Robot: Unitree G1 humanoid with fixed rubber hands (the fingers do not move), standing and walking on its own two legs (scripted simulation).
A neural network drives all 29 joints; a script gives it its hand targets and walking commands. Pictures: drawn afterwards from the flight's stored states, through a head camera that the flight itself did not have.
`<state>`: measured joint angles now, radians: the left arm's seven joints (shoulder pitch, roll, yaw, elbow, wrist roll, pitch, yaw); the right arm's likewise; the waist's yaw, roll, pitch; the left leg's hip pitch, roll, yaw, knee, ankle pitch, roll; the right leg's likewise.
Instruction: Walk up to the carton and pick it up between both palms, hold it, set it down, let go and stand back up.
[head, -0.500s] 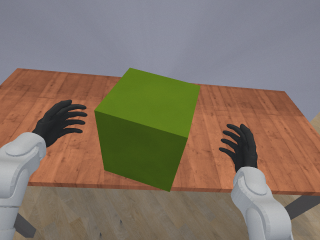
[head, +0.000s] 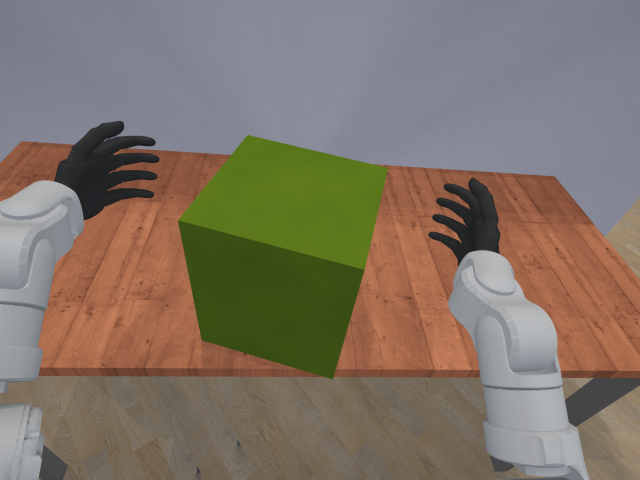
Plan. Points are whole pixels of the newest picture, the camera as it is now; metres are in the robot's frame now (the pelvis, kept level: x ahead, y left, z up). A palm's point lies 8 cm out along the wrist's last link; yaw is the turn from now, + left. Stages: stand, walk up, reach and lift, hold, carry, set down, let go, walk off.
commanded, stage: reach and lift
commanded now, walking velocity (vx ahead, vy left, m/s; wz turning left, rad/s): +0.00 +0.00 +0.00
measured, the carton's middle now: (290, 258) +0.42 +0.03 +0.05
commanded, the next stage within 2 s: none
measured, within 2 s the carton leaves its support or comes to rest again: neither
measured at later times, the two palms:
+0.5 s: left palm (106, 127) +0.42 +0.24 +0.25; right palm (483, 196) +0.36 -0.18 +0.23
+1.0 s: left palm (158, 176) +0.44 +0.20 +0.17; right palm (449, 236) +0.37 -0.17 +0.15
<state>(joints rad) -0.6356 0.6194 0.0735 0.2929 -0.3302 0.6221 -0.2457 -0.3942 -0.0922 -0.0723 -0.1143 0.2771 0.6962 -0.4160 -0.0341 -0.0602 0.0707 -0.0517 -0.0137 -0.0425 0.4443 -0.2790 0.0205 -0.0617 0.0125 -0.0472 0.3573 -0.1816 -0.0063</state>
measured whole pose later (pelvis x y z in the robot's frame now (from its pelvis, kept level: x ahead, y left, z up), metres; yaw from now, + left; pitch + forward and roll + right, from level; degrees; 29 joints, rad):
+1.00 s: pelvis -0.01 +0.00 +0.00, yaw +0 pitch -3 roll -1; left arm -1.04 0.49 -0.07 1.08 -0.31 0.24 -0.20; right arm -0.77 -0.04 -0.09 0.61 0.27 0.36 -0.40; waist -0.10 -0.06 0.06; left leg -0.14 -0.01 -0.04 0.44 -0.25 0.02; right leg -0.15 0.01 -0.05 0.35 -0.15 -0.01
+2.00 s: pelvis -0.01 +0.00 +0.00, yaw +0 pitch +3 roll -1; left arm -0.91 0.37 0.01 1.03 -0.07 0.08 -0.15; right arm -0.73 0.18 -0.22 0.81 0.07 0.01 -0.41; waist -0.10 -0.10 -0.01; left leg -0.26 -0.01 -0.04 0.44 -0.24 0.02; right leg -0.26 0.01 -0.05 0.35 -0.14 -0.01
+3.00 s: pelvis +0.00 +0.01 +0.00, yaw +0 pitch -1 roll -2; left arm -0.91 0.20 0.38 0.97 0.35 0.08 -0.25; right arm -0.72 0.27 -0.51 0.87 -0.26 -0.19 -0.31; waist -0.10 -0.10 0.05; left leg -0.17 -0.02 -0.04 0.44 -0.26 0.02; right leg -0.16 0.01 -0.05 0.30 -0.13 0.01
